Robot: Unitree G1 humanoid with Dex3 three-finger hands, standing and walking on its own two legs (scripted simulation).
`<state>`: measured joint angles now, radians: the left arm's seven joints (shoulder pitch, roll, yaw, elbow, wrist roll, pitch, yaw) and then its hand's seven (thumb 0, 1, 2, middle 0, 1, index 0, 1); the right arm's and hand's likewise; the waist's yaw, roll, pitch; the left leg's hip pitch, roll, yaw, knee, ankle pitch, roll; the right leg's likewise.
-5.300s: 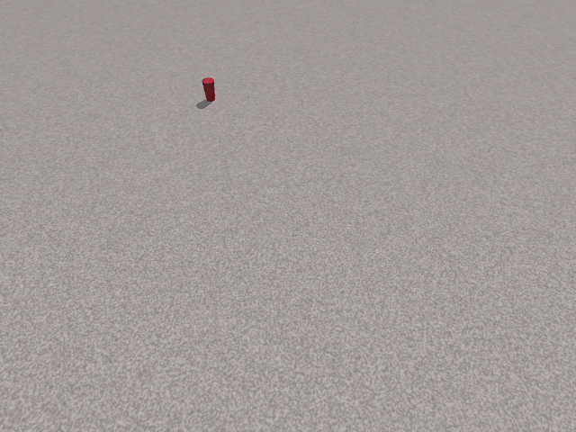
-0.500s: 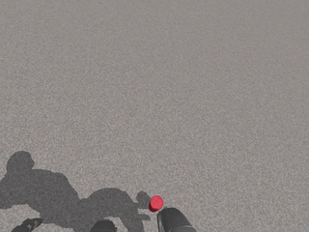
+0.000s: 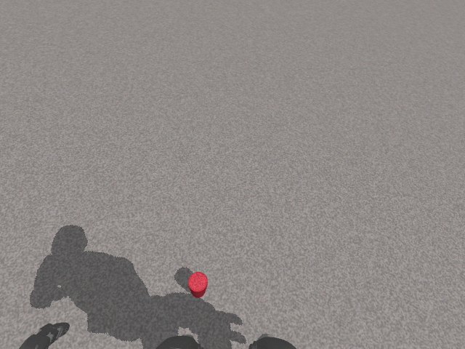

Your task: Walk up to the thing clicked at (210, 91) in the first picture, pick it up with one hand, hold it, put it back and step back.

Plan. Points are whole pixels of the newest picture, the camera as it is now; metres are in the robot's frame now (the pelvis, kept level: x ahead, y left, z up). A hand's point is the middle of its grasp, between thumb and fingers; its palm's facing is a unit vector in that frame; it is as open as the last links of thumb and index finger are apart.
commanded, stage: walk up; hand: left
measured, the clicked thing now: (198, 286) +0.39 +0.10 -0.68
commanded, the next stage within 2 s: none
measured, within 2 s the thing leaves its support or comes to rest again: neither
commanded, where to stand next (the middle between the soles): +0.03 -0.22 m, yaw +3 degrees
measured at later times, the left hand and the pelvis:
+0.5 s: hand out of the picture +0.02 +0.05 -0.16, palm faces -0.06 -0.93 -0.37, open 7.3 cm; pelvis -0.08 -0.23 -0.03, yaw -1 degrees
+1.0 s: hand out of the picture -0.06 +0.03 -0.13, palm faces +0.11 -0.90 -0.43, open 7.4 cm; pelvis -0.06 -0.26 +0.01, yaw +5 degrees
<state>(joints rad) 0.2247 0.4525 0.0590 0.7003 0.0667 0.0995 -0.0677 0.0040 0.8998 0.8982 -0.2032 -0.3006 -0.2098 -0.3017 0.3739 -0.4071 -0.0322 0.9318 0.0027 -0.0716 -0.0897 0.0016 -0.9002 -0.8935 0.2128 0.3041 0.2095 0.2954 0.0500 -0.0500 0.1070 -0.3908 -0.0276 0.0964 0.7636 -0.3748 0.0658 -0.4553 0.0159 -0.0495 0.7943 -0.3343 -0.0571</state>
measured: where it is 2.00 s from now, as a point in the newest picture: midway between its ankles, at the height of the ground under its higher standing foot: outside the picture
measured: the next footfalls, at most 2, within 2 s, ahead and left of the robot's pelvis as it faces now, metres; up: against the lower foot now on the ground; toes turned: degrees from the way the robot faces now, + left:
right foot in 0.40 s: +0.00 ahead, -0.38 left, +0.00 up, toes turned +3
left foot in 0.96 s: +0.00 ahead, -0.11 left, +0.00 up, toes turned +5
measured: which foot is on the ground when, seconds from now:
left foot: down 0.00-0.42, up 0.44-0.94, down 0.96-1.00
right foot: down 0.00-0.00, up 0.02-0.38, down 0.40-1.00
